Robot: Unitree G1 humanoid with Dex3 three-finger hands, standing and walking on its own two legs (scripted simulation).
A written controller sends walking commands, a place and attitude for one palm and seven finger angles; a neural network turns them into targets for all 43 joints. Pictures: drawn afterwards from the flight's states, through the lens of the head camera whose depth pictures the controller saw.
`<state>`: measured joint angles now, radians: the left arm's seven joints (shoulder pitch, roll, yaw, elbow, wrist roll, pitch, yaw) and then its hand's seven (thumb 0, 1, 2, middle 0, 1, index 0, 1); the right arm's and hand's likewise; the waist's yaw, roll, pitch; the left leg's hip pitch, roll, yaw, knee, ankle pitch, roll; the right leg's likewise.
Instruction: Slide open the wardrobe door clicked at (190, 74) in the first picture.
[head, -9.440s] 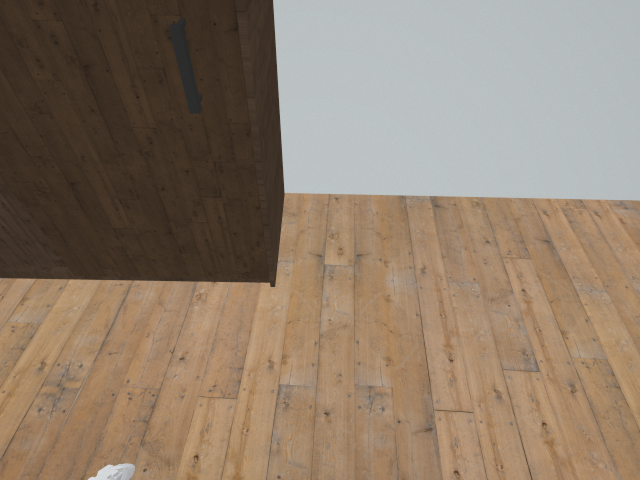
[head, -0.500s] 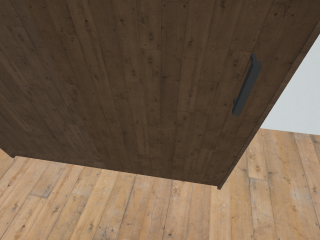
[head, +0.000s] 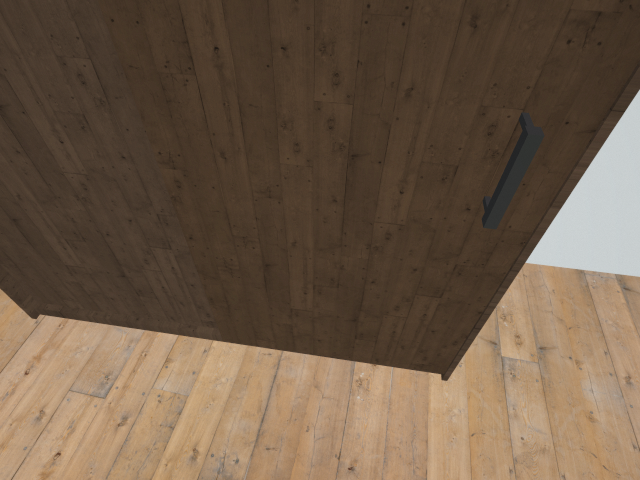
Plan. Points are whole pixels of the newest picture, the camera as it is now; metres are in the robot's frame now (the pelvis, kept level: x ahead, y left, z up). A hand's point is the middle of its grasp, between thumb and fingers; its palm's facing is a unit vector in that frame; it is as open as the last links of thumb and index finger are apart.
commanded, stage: come to a stop and stand still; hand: right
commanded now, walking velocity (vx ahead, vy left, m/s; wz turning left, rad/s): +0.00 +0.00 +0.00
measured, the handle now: (506, 173) +0.55 -0.27 +0.09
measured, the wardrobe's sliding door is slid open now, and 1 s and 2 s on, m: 0.00 0.00 0.00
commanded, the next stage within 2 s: look again from close up in 0.94 s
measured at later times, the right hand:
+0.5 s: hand out of the picture -0.02 -0.16 -0.18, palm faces +0.05 +0.99 -0.15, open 7.4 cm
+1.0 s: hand out of the picture +0.06 -0.22 -0.17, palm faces +0.01 +0.97 -0.23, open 7.4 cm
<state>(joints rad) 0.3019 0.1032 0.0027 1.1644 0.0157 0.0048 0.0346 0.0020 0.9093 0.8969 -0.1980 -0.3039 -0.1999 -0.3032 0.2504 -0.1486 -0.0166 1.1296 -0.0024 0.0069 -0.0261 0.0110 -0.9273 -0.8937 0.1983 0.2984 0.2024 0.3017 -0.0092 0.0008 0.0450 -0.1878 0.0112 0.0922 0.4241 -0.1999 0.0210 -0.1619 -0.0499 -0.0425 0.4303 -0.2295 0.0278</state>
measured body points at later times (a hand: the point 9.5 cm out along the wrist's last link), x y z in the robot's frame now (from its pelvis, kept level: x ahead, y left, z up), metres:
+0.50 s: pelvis +0.00 -0.01 +0.00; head +0.01 -0.01 +0.45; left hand -0.02 +0.20 -0.16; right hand -0.02 -0.21 -0.16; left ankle +0.02 +0.10 -0.74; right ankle +0.00 -0.13 -0.74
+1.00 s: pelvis +0.02 -0.03 +0.00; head +0.02 -0.02 +0.45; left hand +0.03 +0.20 -0.17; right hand +0.06 -0.27 -0.15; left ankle +0.02 +0.10 -0.74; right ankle +0.00 -0.13 -0.74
